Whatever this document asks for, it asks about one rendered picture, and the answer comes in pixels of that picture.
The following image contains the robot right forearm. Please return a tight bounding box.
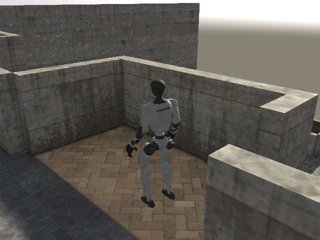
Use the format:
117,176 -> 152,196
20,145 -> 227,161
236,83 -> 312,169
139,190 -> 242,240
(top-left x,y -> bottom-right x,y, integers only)
170,122 -> 181,134

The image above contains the robot left forearm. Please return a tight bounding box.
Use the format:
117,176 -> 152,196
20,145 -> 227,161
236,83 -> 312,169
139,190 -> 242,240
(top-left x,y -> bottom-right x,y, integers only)
130,126 -> 144,148

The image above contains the robot left upper arm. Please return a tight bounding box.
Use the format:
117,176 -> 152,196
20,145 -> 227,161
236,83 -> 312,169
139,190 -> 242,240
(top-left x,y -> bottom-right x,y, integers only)
140,103 -> 152,133

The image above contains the robot right foot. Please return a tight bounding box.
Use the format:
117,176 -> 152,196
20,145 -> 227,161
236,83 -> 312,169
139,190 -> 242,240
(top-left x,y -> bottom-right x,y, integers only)
161,189 -> 175,200

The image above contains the robot torso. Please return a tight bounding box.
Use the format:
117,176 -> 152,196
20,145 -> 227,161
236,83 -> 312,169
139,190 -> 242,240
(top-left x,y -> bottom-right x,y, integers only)
148,97 -> 172,151

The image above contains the robot right hand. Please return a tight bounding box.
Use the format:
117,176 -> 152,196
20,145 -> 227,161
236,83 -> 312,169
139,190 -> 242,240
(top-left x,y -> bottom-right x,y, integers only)
165,130 -> 176,140

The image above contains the robot right upper arm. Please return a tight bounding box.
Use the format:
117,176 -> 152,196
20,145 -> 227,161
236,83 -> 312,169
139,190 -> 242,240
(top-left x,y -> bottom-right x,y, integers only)
168,98 -> 181,124

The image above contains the robot left hand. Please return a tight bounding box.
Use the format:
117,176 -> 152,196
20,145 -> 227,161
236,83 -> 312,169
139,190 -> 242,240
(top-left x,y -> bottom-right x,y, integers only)
126,144 -> 137,157

